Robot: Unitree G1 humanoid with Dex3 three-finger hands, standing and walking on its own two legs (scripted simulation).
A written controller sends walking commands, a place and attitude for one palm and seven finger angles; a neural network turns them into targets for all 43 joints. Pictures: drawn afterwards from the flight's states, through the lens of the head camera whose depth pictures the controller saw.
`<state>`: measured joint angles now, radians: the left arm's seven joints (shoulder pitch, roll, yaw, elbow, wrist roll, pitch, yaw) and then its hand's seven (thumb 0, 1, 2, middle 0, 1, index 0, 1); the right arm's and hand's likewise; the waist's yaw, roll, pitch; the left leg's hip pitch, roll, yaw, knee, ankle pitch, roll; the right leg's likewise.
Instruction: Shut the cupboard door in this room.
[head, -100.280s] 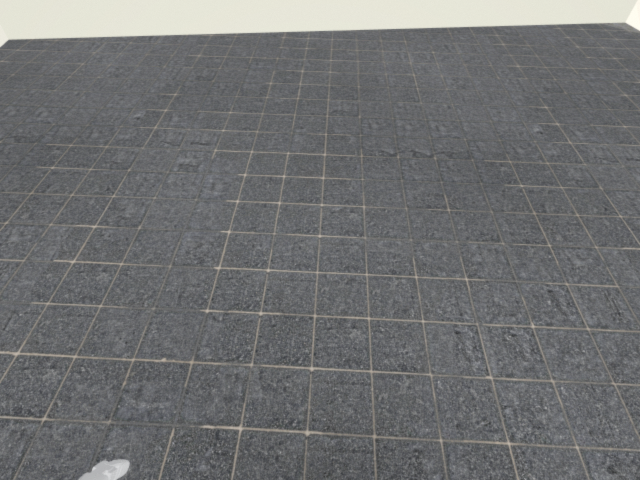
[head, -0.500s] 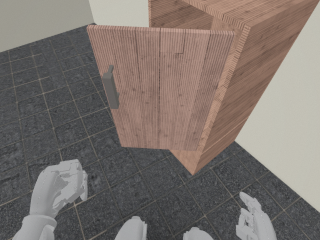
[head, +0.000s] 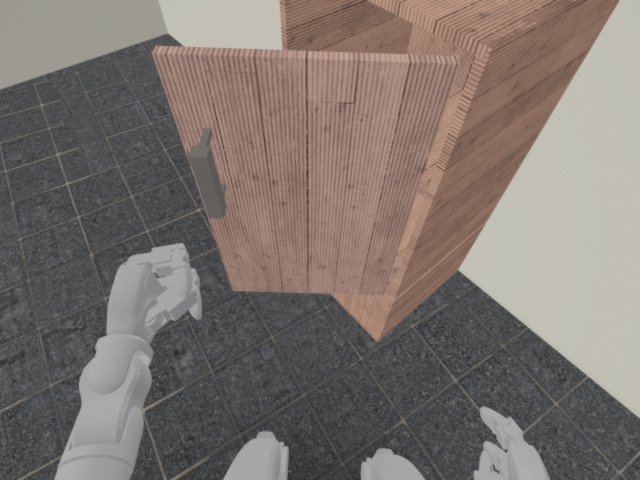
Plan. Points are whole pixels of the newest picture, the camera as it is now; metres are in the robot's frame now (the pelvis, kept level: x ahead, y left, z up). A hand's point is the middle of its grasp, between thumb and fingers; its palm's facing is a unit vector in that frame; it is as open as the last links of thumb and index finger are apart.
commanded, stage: bring the fist close to the handle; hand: left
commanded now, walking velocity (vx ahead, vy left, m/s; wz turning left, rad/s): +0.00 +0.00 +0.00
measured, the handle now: (212, 174) +0.52 +0.19 +0.05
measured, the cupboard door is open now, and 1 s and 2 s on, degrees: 48 48 30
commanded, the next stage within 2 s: push the door shut along its arc in 0.88 s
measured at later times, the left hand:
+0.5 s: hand (232, 224) +0.42 +0.14 +0.06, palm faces +0.01 -1.00 -0.02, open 3.1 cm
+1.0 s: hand (233, 220) +0.43 +0.14 +0.06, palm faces +0.02 -1.00 -0.01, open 3.1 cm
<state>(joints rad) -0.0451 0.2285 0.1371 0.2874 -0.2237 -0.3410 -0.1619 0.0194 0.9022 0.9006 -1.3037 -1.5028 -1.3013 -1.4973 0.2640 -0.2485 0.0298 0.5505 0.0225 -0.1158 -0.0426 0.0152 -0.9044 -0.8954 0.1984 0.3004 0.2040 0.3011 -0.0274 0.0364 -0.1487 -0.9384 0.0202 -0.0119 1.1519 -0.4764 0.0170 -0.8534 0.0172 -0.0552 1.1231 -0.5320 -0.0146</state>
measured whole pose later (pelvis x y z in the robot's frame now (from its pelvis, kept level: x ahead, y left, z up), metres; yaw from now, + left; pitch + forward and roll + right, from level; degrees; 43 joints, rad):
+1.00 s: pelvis +0.00 +0.00 +0.00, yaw -1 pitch +18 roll -2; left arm -0.58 0.24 0.23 0.89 -0.13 -0.49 -0.09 0.02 0.90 0.90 -1.30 -1.50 -1.30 -1.50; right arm 0.31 -0.25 0.00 0.63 0.00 0.00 0.00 0.01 -0.91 -0.90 0.20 0.30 0.20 0.30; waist -0.09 0.03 -0.14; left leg -1.00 0.03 0.01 1.13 -0.45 0.02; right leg -0.93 0.02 -0.03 1.12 -0.51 -0.01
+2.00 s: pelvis -0.01 +0.02 -0.04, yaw -3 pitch +27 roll -5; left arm -1.14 0.55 0.32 1.29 -0.05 -0.35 -0.32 0.02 0.90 0.90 -1.30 -1.50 -1.30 -1.50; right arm 0.40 -0.27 0.05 0.65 -0.01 -0.01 0.01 0.01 -0.91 -0.90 0.20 0.30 0.20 0.30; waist -0.24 0.06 -0.13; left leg -1.29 0.05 -0.02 1.29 -0.49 0.04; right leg -1.19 0.04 -0.06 1.23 -0.52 0.00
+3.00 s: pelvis +0.00 -0.01 -0.03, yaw -3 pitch +30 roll -4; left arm -1.20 0.44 0.40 1.28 0.07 -0.34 0.09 0.02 0.90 0.90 -1.30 -1.50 -1.30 -1.50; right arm 0.46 -0.23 0.04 0.63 -0.08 0.01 0.10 0.01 -0.91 -0.90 0.20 0.30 0.20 0.30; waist -0.28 0.09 -0.13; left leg -1.28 0.07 -0.02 1.24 -0.48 0.01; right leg -1.20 0.06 -0.05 1.19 -0.52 -0.03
